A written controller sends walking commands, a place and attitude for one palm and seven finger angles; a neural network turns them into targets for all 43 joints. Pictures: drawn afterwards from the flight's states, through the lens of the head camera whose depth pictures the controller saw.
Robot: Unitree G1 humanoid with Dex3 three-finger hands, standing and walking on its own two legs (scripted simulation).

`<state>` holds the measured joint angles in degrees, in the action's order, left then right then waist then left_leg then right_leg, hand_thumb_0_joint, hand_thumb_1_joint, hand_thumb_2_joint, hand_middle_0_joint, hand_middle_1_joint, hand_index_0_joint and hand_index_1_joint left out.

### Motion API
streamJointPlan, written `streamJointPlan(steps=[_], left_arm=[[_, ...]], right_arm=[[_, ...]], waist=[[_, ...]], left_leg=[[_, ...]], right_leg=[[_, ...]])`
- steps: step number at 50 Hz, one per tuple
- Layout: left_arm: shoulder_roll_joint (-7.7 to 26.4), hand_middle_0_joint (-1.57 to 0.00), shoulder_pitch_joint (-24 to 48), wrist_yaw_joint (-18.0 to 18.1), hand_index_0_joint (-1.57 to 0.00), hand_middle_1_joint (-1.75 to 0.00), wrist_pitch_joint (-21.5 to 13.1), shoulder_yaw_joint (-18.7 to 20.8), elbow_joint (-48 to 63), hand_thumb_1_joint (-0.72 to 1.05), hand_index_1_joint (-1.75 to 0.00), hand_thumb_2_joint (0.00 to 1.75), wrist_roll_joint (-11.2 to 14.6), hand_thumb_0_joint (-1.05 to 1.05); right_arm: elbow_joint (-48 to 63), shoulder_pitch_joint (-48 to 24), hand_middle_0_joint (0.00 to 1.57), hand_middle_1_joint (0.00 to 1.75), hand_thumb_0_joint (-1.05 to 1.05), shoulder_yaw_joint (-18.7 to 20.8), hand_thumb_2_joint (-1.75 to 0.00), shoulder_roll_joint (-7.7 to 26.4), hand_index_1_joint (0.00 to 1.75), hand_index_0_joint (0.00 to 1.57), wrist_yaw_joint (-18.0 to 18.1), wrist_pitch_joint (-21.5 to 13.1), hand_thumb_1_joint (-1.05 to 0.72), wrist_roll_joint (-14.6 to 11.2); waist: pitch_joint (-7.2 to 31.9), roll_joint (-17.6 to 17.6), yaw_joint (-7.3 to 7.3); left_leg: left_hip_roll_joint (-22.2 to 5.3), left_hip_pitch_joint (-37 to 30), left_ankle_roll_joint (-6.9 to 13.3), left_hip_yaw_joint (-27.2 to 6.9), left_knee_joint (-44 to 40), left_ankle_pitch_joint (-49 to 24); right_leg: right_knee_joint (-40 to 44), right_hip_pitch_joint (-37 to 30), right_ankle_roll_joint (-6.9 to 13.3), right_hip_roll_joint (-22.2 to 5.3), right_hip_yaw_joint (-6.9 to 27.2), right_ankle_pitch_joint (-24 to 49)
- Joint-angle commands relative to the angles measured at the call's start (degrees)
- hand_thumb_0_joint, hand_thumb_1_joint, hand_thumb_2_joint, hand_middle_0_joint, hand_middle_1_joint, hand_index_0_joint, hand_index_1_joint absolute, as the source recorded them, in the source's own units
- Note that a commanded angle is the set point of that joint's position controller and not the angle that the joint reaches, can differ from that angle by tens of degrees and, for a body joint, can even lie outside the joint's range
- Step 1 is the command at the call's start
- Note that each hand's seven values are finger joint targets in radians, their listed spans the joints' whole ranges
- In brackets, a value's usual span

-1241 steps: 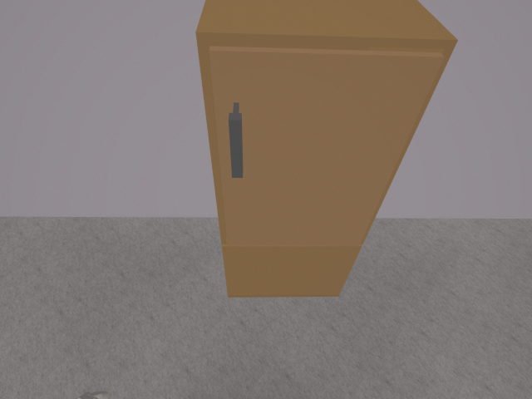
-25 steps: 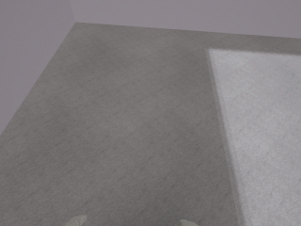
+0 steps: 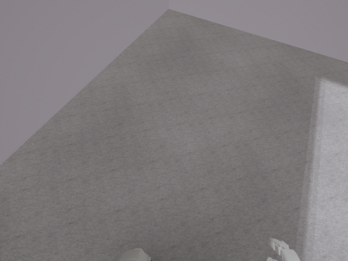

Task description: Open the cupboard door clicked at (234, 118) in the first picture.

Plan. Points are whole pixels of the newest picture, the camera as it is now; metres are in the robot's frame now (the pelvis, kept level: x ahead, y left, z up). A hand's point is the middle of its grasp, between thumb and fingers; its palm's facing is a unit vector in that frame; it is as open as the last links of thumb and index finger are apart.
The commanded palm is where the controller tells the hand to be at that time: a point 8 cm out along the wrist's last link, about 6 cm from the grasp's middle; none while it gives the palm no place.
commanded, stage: turn to face it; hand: left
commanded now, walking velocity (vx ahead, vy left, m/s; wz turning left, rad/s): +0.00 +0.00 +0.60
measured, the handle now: out of the picture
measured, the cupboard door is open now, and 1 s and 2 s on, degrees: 42 42 42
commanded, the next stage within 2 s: none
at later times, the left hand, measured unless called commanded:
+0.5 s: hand out of the picture +0.07 +0.16 -0.13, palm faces +0.26 -0.92 -0.29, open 7.4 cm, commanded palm none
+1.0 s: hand out of the picture -0.04 +0.18 -0.15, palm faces +0.57 -0.77 -0.27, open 7.4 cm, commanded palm none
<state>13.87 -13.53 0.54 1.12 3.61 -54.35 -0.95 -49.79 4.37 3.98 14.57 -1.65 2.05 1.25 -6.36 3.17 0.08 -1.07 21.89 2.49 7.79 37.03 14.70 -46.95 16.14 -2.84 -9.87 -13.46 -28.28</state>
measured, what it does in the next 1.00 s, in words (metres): steps on the spot, turning left: right foot, then left foot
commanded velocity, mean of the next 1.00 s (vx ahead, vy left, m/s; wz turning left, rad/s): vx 0.00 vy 0.00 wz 0.60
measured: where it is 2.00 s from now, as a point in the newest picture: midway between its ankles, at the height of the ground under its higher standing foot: outside the picture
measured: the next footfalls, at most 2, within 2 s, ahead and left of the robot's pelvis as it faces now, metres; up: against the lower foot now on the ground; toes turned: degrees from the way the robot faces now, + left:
right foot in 0.38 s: +0.08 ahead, -0.16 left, +0.00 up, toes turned +11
left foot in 0.76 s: +0.03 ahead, +0.07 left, +0.00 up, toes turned +34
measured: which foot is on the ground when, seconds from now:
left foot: down 0.00-0.38, up 0.40-0.74, down 0.76-1.00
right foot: up 0.00-0.36, down 0.38-0.76, up 0.78-1.00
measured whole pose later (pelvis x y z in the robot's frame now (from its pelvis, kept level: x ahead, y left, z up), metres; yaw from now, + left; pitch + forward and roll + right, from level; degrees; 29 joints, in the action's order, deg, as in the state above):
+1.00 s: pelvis +0.02 -0.06 +0.02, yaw +35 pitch +1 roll +0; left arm 15.3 -9.0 0.2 3.4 4.5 -51.2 -1.3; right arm -50.8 7.8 3.1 12.9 -0.6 2.5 1.4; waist -5.6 1.0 0.3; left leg 1.3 19.2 2.0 -0.1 30.0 12.1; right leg -58.6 27.2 -4.4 -5.2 -0.2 -23.8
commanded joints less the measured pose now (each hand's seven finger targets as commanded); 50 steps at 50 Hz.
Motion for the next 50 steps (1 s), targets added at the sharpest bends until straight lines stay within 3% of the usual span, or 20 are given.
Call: streamJointPlan(steps=[1,4,6,13,17,18,19,20,21,22,25,31,34,36,37,38,39,40,44,50], left_arm=[[5.53,-0.2,7.09,0.77,-0.2,-0.3,-0.09,1.17,9.6,0.9,-0.3,0.9,-0.13,0.0],[5.57,-0.2,3.83,0.09,-0.2,-0.3,0.79,1.63,6.68,0.9,-0.3,0.9,-0.46,0.0],[5.22,-0.2,2.19,-0.11,-0.2,-0.3,0.92,1.58,6.04,0.9,-0.3,0.9,-0.39,0.0],[4.23,-0.2,5.16,0.12,-0.2,-0.3,0.63,1.07,8.0,0.9,-0.3,0.9,-0.05,0.0],[5.02,-0.2,-0.41,0.52,-0.2,-0.3,-0.37,1.42,7.06,0.9,-0.3,0.9,0.33,0.0],[7.61,-0.2,-2.68,0.94,-0.2,-0.3,-1.02,2.09,6.72,0.9,-0.3,0.9,0.03,0.0],[13.39,-0.2,-3.91,1.45,-0.2,-0.3,-1.64,3.16,6.79,0.9,-0.3,0.9,-0.91,0.0],[14.05,-0.2,-2.22,1.64,-0.2,-0.3,-1.5,2.75,7.4,0.9,-0.3,0.9,-0.67,0.0],[11.58,-0.2,0.79,1.58,-0.2,-0.3,-1.47,1.86,8.1,0.9,-0.3,0.9,-0.4,0.0],[8.66,-0.2,3.48,1.67,-0.2,-0.3,-1.79,1.41,8.4,0.9,-0.3,0.9,-0.28,0.0],[6.47,-0.2,3.3,1.68,-0.2,-0.3,-1.82,0.78,8.42,0.9,-0.3,0.9,-0.03,0.0],[9.65,-0.2,-3.47,1.61,-0.2,-0.3,-1.94,1.92,6.01,0.9,-0.3,0.9,-0.43,0.0],[10.23,-0.2,-1.97,1.33,-0.2,-0.3,-1.7,2.4,5.83,0.9,-0.3,0.9,-0.71,0.0],[10.51,-0.2,0.19,0.91,-0.2,-0.3,-1.49,2.7,6.5,0.9,-0.3,0.9,-0.1,0.0],[9.37,-0.2,1.16,0.65,-0.2,-0.3,-1.28,2.51,7.23,0.9,-0.3,0.9,0.27,0.0],[5.2,-0.2,2.07,0.17,-0.2,-0.3,-0.91,1.49,9.44,0.9,-0.3,0.9,0.75,0.0],[5.23,-0.2,6.33,0.58,-0.2,-0.3,-0.14,0.76,11.12,0.9,-0.3,0.9,0.29,0.0],[5.81,-0.2,7.03,0.63,-0.2,-0.3,0.19,1.07,11.93,0.9,-0.3,0.9,0.15,0.0],[5.9,-0.2,4.37,-0.05,-0.2,-0.3,1.13,1.73,7.73,0.9,-0.3,0.9,-0.46,0.0],[4.46,-0.2,5.89,0.07,-0.2,-0.3,0.86,1.28,8.42,0.9,-0.3,0.9,-0.11,0.0]], right_arm=[[0.61,13.31,0.2,0.3,0.0,3.16,-0.9,13.95,0.3,0.2,1.84,-0.74,-0.9,-0.1],[2.68,4.75,0.2,0.3,0.0,1.96,-0.9,10.69,0.3,0.2,2.36,-1.12,-0.9,-0.12],[2.81,4.08,0.2,0.3,0.0,1.89,-0.9,10.36,0.3,0.2,2.24,-1.26,-0.9,-0.12],[2.13,5.56,0.2,0.3,0.0,2.91,-0.9,11.33,0.3,0.2,1.53,-0.37,-0.9,0.39],[2.97,3.13,0.2,0.3,0.0,3.23,-0.9,10.23,0.3,0.2,1.52,-0.02,-0.9,-0.14],[3.49,2.76,0.2,0.3,0.0,2.95,-0.9,7.9,0.3,0.2,1.36,-0.01,-0.9,-0.65],[4.66,3.02,0.2,0.3,0.0,2.37,-0.9,3.89,0.3,0.2,1.05,-0.09,-0.9,-1.04],[5.06,1.68,0.2,0.3,0.0,2.54,-0.9,5.41,0.3,0.2,0.9,-0.09,-0.9,-0.59],[4.62,3.05,0.2,0.3,0.0,2.35,-0.9,5.12,0.3,0.2,0.5,0.15,-0.9,-0.26],[2.52,4.45,0.2,0.3,0.0,2.6,-0.9,4.88,0.3,0.2,0.5,0.92,-0.9,-0.17],[1.75,3.53,0.2,0.3,0.0,1.69,-0.9,3.03,0.3,0.2,0.03,1.31,-0.9,-0.43],[2.41,-0.96,0.2,0.3,0.0,0.3,-0.9,1.01,0.3,0.2,-0.28,0.83,-0.9,-0.85],[2.86,0.09,0.2,0.3,0.0,0.35,-0.9,1.48,0.3,0.2,-0.25,0.53,-0.9,-0.86],[2.0,4.41,0.2,0.3,0.0,0.78,-0.9,3.39,0.3,0.2,-0.03,0.2,-0.9,-0.53],[1.1,8.83,0.2,0.3,0.0,1.71,-0.9,6.82,0.3,0.2,0.18,-0.25,-0.9,-0.25],[0.79,13.01,0.2,0.3,0.0,3.54,-0.9,13.54,0.3,0.2,0.68,-0.68,-0.9,0.24],[-0.33,16.16,0.2,0.3,0.0,3.85,-0.9,15.39,0.3,0.2,1.21,-0.18,-0.9,-0.21],[0.08,14.29,0.2,0.3,0.0,3.55,-0.9,15.23,0.3,0.2,1.48,-0.14,-0.9,0.11],[2.82,4.16,0.2,0.3,0.0,1.99,-0.9,9.97,0.3,0.2,2.31,-0.88,-0.9,0.05],[2.1,6.02,0.2,0.3,0.0,2.68,-0.9,10.84,0.3,0.2,1.88,-0.56,-0.9,0.35]], waist=[[14.61,-12.06,-5.98],[9.06,-12.82,-1.31],[9.24,-11.45,-0.47],[8.11,-12.19,-1.76],[10.56,-12.38,1.14],[11.35,-5.18,2.47],[11.58,12.11,3.34],[9.36,14.14,3.28],[7.85,9.27,1.21],[7.4,11.17,-0.53],[6.57,10.38,-0.62],[9.1,7.22,2.65],[9.2,9.0,1.88],[10.43,5.84,-1.17],[13.1,-1.18,-3.84],[14.92,-19.67,-6.08],[14.94,-17.3,-7.19],[12.83,-12.73,-6.03],[7.54,-13.06,-0.95],[8.45,-9.93,-1.92]], left_leg=[[-22.6,-20.36,10.97,-27.98,-16.22,-25.7],[-14.58,-10.43,5.5,-19.93,-18.55,-12.89],[-12.54,-9.85,5.23,-19.11,-18.74,-11.58],[-11.19,-6.34,5.93,-24.39,-18.93,-2.97],[-8.12,-1.22,3.59,-25.02,-12.71,-8.62],[-4.43,4.77,0.72,-22.42,-7.22,-4.22],[4.03,14.03,-4.37,-11.28,6.22,10.5],[3.26,13.6,-4.71,-9.28,20.93,20.89],[1.49,12.73,-4.51,-10.85,27.84,17.63],[0.3,12.62,-5.37,-10.65,31.8,14.22],[-0.85,13.11,-6.91,-6.81,28.85,10.62],[0.08,6.88,-6.64,-1.52,9.61,10.57],[0.53,1.39,-5.53,-0.45,2.04,8.86],[1.08,-7.98,-4.5,-0.13,-6.84,-0.19],[-3.3,-17.81,-2.31,-5.73,-11.61,-10.49],[-19.75,-26.24,6.49,-29.08,-14.08,-30.81],[-23.99,-25.15,11.45,-31.64,-14.36,-37.99],[-23.92,-20.29,12.51,-29.1,-15.67,-26.8],[-12.73,-8.7,5.46,-22.38,-19.95,-6.32],[-11.38,-8.59,6.52,-25.49,-19.69,-2.98]], right_leg=[[-24.88,20.55,-1.64,2.23,12.76,-5.23],[-22.93,17.12,-2.24,2.58,14.27,5.37],[-18.86,15.26,-2.33,3.73,13.56,6.56],[-0.45,7.84,-1.54,7.38,11.65,3.89],[17.3,-5.94,-0.55,9.24,11.03,11.64],[26.39,-13.65,0.7,4.31,15.81,12.75],[32.67,-18.19,5.89,-11.17,31.46,14.36],[32.59,-10.47,11.08,-19.29,34.6,21.69],[30.76,-7.15,12.08,-16.15,28.64,24.89],[29.8,-5.92,10.46,-12.38,25.02,26.97],[25.63,-10.72,8.42,-7.77,13.64,44.17],[21.03,-17.88,8.73,-9.89,10.12,54.51],[18.67,-14.9,8.05,-10.76,8.7,50.55],[12.79,-9.19,5.24,-9.78,5.15,44.39],[3.65,-1.55,2.41,-7.92,3.13,35.12],[-10.54,15.27,-2.44,1.3,2.13,-2.08],[-18.44,18.8,-1.95,2.97,9.51,-10.43],[-21.36,18.78,-1.42,2.04,12.47,-7.97],[-20.0,15.78,-1.72,2.98,14.44,5.68],[-5.09,10.27,-1.29,6.26,12.88,3.37]])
